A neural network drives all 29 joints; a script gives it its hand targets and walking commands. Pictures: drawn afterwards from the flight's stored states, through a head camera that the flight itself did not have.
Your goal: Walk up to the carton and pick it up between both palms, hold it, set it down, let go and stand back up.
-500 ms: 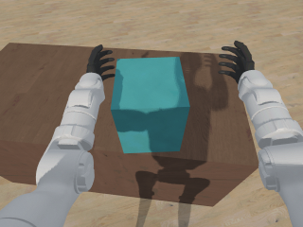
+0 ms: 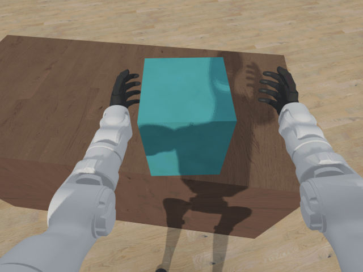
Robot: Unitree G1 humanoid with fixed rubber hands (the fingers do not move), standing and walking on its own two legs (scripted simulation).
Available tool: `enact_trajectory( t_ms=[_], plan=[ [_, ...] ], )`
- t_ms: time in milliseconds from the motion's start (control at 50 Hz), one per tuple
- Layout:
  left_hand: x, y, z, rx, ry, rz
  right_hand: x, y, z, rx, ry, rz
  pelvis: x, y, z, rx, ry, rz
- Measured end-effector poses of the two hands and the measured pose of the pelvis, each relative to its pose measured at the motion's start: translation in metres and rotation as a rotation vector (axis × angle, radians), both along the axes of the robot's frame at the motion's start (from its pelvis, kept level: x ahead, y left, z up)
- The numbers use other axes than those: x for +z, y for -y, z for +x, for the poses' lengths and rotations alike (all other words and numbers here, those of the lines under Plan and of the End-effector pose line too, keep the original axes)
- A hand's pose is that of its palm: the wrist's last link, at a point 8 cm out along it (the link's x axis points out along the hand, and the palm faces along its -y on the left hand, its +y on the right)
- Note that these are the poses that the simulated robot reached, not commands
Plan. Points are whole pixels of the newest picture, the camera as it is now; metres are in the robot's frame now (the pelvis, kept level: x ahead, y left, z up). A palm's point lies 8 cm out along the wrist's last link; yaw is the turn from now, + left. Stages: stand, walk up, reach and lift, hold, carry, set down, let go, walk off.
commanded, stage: reach and lift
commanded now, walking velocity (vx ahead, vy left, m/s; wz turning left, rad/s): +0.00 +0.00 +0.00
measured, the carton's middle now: (184, 120) +0.48 +0.08 -0.01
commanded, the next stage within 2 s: none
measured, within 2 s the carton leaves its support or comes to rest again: neither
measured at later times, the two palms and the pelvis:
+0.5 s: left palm (125, 118) +0.43 +0.22 +0.04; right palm (269, 108) +0.49 -0.13 +0.07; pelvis +0.00 +0.00 -0.02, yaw +0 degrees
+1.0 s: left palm (131, 124) +0.42 +0.20 +0.04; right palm (251, 123) +0.46 -0.09 +0.05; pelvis +0.01 +0.00 +0.00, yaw +2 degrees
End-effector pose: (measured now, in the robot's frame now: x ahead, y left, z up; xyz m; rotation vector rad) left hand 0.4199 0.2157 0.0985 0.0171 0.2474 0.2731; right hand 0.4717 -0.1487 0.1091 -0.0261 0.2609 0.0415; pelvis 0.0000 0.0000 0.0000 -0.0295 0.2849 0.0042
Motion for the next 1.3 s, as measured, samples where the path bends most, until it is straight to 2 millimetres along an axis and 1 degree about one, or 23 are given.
enact_trajectory(
  t_ms=[100,240,300,380,460,540,660,720,760,800,820,900,1060,1200,1300],
  plan=[
    [-0.009,0.0,0.001,0.005,-0.007,0.002,-0.013,-0.006,0.001,0.022,-0.005,-0.005,-0.004,-0.003,-0.008,-0.016,-0.054,0.001],
    [-0.036,0.0,-0.003,0.008,-0.045,-0.036,-0.038,-0.018,-0.002,0.041,-0.05,-0.028,-0.01,-0.002,-0.008,-0.007,-0.11,0.002],
    [-0.045,0.0,-0.001,0.007,-0.034,-0.044,-0.043,-0.022,-0.001,0.04,-0.039,-0.046,-0.012,-0.001,-0.006,-0.002,-0.126,-0.001],
    [-0.052,-0.001,0.003,0.004,-0.014,-0.036,-0.041,-0.022,0.006,0.029,-0.013,-0.051,-0.014,0.0,-0.004,0.004,-0.14,-0.005],
    [-0.054,-0.001,0.007,0.007,-0.001,-0.019,-0.04,-0.021,0.016,0.021,0.001,-0.04,-0.015,0.0,-0.002,0.008,-0.155,-0.009],
    [-0.055,-0.001,0.008,0.012,0.001,0.0,-0.045,-0.02,0.022,0.024,-0.008,-0.022,-0.015,0.0,0.001,0.007,-0.167,-0.01],
    [-0.055,0.0,0.007,0.017,0.007,0.01,-0.058,-0.026,0.022,0.046,0.004,0.004,-0.014,0.0,0.005,0.0,-0.165,-0.006],
    [-0.054,0.002,0.006,0.021,0.021,0.0,-0.061,-0.035,0.018,0.068,0.021,0.013,-0.013,0.0,0.005,-0.001,-0.156,-0.003],
    [-0.052,0.005,0.007,0.018,0.036,-0.01,-0.062,-0.047,0.014,0.095,0.028,0.015,-0.012,0.0,0.005,0.001,-0.144,0.0],
    [-0.05,0.011,0.007,0.007,0.048,-0.02,-0.064,-0.063,0.009,0.127,0.03,0.016,-0.01,0.0,0.005,0.005,-0.127,0.004],
    [-0.051,0.011,0.006,0.016,0.048,-0.025,-0.065,-0.064,0.007,0.095,0.028,0.024,-0.009,0.0,0.005,0.009,-0.117,0.006],
    [-0.059,0.011,-0.001,0.032,0.033,-0.04,-0.064,-0.064,-0.003,0.057,0.051,-0.023,-0.005,-0.001,0.006,0.029,-0.077,0.008],
    [-0.059,0.021,-0.009,0.011,0.038,-0.051,-0.064,-0.056,-0.021,-0.019,0.048,-0.044,0.001,-0.005,0.01,0.022,-0.033,0.008],
    [-0.055,0.025,-0.018,0.019,0.007,0.005,-0.063,-0.053,-0.025,-0.001,0.041,-0.035,0.004,-0.01,0.01,0.009,-0.009,0.008],
    [-0.053,0.027,-0.022,0.027,-0.015,0.017,-0.063,-0.051,-0.026,0.01,0.038,-0.033,0.006,-0.009,0.01,-0.001,0.009,0.014]
  ],
)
